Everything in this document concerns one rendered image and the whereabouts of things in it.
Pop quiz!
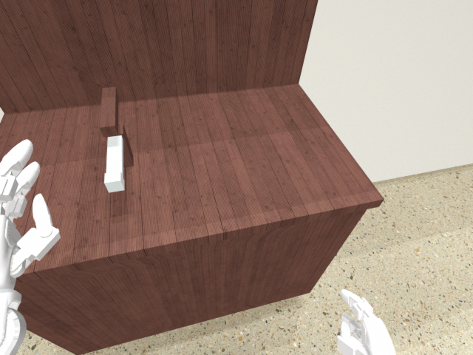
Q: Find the robot left forearm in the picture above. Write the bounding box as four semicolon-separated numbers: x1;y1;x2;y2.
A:
0;288;27;355

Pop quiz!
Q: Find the robot right hand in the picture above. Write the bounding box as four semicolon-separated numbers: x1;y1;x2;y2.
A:
337;289;396;355

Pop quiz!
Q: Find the tap lever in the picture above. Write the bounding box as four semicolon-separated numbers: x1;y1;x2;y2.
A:
104;135;124;193

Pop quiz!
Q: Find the counter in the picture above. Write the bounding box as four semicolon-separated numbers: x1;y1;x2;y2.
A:
0;0;384;355

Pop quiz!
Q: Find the robot left hand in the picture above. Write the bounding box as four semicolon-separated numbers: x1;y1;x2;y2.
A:
0;139;61;289

